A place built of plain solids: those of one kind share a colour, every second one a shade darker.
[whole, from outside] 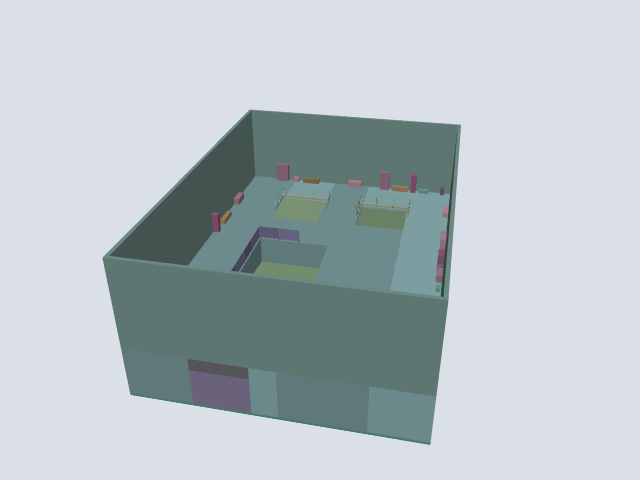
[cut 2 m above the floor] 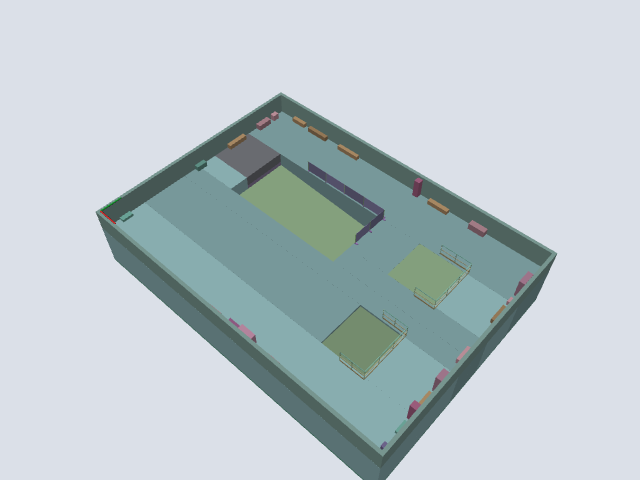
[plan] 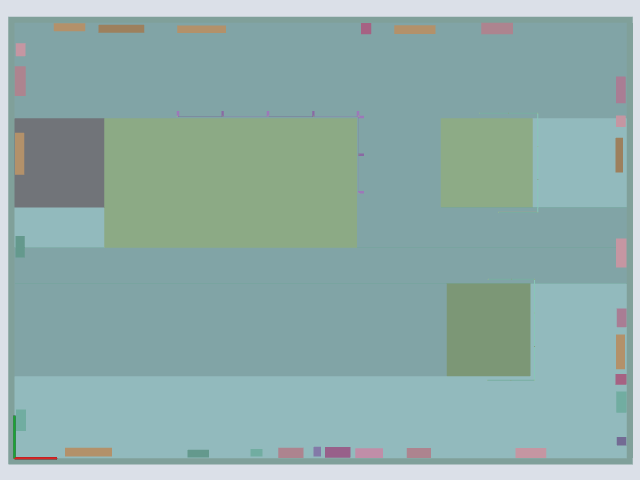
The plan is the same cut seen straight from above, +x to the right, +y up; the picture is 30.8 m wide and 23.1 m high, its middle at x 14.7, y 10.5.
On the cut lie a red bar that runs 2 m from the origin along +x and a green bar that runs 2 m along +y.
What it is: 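A town's swimming bath, shut for a repair, its basins drained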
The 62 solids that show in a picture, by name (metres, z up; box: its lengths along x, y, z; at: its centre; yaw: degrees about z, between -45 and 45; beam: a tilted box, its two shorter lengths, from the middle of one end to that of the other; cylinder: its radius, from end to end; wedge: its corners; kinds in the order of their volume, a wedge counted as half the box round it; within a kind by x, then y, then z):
{
 "surround_1": {"box": [4.62, 1.94, 4.1], "at": [2.01, 11.1, -2.05]},
 "surround_2": {"box": [21.1, 4.47, 4.1], "at": [10.25, 6.18, -2.05]},
 "surround_3": {"box": [30.06, 4.24, 4.1], "at": [14.73, 1.82, -2.05]},
 "surround_4": {"box": [30.06, 1.72, 4.1], "at": [14.73, 9.27, -2.05]},
 "surround_5": {"box": [30.06, 4.89, 4.1], "at": [14.73, 18.81, -2.05]},
 "surround_6": {"box": [4.03, 4.29, 4.1], "at": [18.49, 14.22, -2.05]},
 "surround_7": {"box": [13.28, 1.94, 4.1], "at": [23.12, 11.1, -2.05]},
 "surround_8": {"box": [4.93, 4.47, 4.1], "at": [27.29, 6.18, -2.05]},
 "surround_9": {"box": [4.82, 4.29, 4.1], "at": [27.35, 14.22, -2.05]},
 "floor_1": {"wedge": [[4.32, 10.13, -4.1], [4.32, 10.13, -1.4], [4.32, 16.36, -4.1], [4.32, 16.36, -1.4], [16.48, 10.13, -4.1], [16.48, 10.13, -2.46], [16.48, 16.36, -4.1], [16.48, 16.36, -2.46]]},
 "floor_2": {"box": [4.43, 4.29, 4.1], "at": [22.73, 14.22, -2.05]},
 "floor_3": {"box": [4.03, 4.47, 3.91], "at": [22.81, 6.18, -2.14]},
 "wall_1": {"box": [0.3, 20.95, 7.38], "at": [-0.15, 10.48, 3.69]},
 "wall_2": {"box": [30.06, 0.3, 7.38], "at": [14.73, -0.15, 3.69]},
 "wall_3": {"box": [30.06, 0.3, 7.38], "at": [14.73, 21.1, 3.69]},
 "wall_4": {"box": [0.3, 20.95, 7.38], "at": [29.61, 10.48, 3.69]},
 "footing_1": {"box": [30.06, 21.55, 0.2], "at": [14.73, 10.48, -4.2]},
 "surround_under_1": {"box": [4.62, 4.29, 3.1], "at": [2.01, 14.22, -2.55]},
 "cupboard_1": {"box": [1.34, 0.47, 1.88], "at": [17.06, 0.24, 0.94]},
 "cupboard_2": {"box": [0.48, 1.29, 1.81], "at": [29.18, 17.72, 0.9]},
 "cupboard_3": {"box": [0.47, 0.91, 1.94], "at": [29.22, 6.75, 0.97]},
 "bench_1": {"box": [0.44, 2.02, 0.45], "at": [0.24, 14.65, 0.22]},
 "bench_2": {"box": [1.52, 0.39, 0.43], "at": [2.64, 20.74, 0.21]},
 "bench_3": {"box": [2.26, 0.42, 0.43], "at": [3.56, 0.29, 0.21]},
 "bench_4": {"box": [2.21, 0.39, 0.46], "at": [5.14, 20.66, 0.23]},
 "bench_5": {"box": [2.35, 0.37, 0.43], "at": [9.01, 20.64, 0.21]},
 "bench_6": {"box": [1.99, 0.42, 0.42], "at": [19.27, 20.62, 0.21]},
 "bench_7": {"box": [0.36, 1.68, 0.46], "at": [29.1, 14.58, 0.23]},
 "bench_8": {"box": [0.45, 1.68, 0.44], "at": [29.16, 5.11, 0.22]},
 "blocks_1": {"box": [0.54, 1.44, 0.54], "at": [0.28, 18.15, 0.27]},
 "blocks_2": {"box": [0.48, 0.63, 0.6], "at": [0.3, 19.66, 0.3]},
 "blocks_3": {"box": [1.22, 0.5, 0.65], "at": [13.3, 0.26, 0.33]},
 "blocks_4": {"box": [1.17, 0.48, 0.7], "at": [19.46, 0.25, 0.35]},
 "blocks_5": {"box": [1.52, 0.55, 0.62], "at": [23.22, 20.68, 0.31]},
 "blocks_6": {"box": [1.48, 0.48, 0.45], "at": [24.85, 0.25, 0.23]},
 "blocks_7": {"box": [0.47, 0.56, 0.42], "at": [29.18, 16.22, 0.21]},
 "blocks_8": {"box": [0.51, 1.4, 0.59], "at": [29.2, 9.88, 0.29]},
 "chair_1": {"box": [0.5, 0.55, 1.77], "at": [16.92, 20.68, 0.89]},
 "chair_2": {"box": [0.53, 0.53, 1.92], "at": [29.18, 3.79, 0.96]},
 "crates_1": {"box": [0.44, 1.04, 0.5], "at": [0.27, 10.17, 0.25]},
 "crates_2": {"box": [0.48, 1.04, 0.26], "at": [0.31, 1.82, 0.13]},
 "crates_3": {"box": [1.04, 0.37, 0.37], "at": [8.84, 0.22, 0.18]},
 "crates_4": {"box": [0.58, 0.37, 0.3], "at": [11.64, 0.26, 0.15]},
 "crates_5": {"box": [0.49, 1.03, 0.33], "at": [29.2, 2.7, 0.16]},
 "reel_1": {"box": [1.23, 0.52, 1.1], "at": [15.56, 0.28, 0.55]},
 "guard_panel_1": {"box": [2.15, 0.02, 1.09], "at": [8.92, 16.46, 0.63]},
 "guard_panel_2": {"box": [2.15, 0.02, 1.09], "at": [11.11, 16.46, 0.63]},
 "guard_panel_3": {"box": [2.15, 0.02, 1.09], "at": [13.29, 16.46, 0.63]},
 "guard_panel_4": {"box": [2.15, 0.02, 1.09], "at": [15.47, 16.46, 0.63]},
 "guard_panel_5": {"box": [0.02, 1.81, 1.09], "at": [16.57, 13.68, 0.63]},
 "guard_panel_6": {"box": [0.02, 1.81, 1.09], "at": [16.57, 15.53, 0.63]},
 "drum_1": {"box": [0.36, 0.47, 0.46], "at": [14.57, 0.31, 0.23]},
 "drum_2": {"box": [0.45, 0.42, 0.77], "at": [29.21, 0.81, 0.38]},
 "guard_toe_1": {"box": [2.85, 0.03, 0.15], "at": [23.77, 16.6, 0.07]},
 "guard_toe_2": {"box": [0.03, 4.9, 0.15], "at": [25.02, 6.18, 0.07]},
 "guard_toe_3": {"box": [0.03, 4.81, 0.15], "at": [25.18, 14.22, 0.07]},
 "guard_rail_top_1": {"box": [2.85, 0.048, 0.048], "at": [23.77, 16.6, 1.13]},
 "guard_rail_top_2": {"box": [2.31, 0.048, 0.048], "at": [23.89, 3.75, 1.16]},
 "guard_rail_top_3": {"box": [2.27, 0.048, 0.048], "at": [23.91, 8.61, 1.16]},
 "guard_rail_top_4": {"box": [0.048, 4.9, 0.048], "at": [25.02, 6.18, 1.16]},
 "guard_rail_top_5": {"box": [0.048, 4.81, 0.048], "at": [25.18, 14.22, 1.13]},
 "guard_rail_mid_1": {"box": [0.048, 4.9, 0.048], "at": [25.02, 6.18, 0.59]}
}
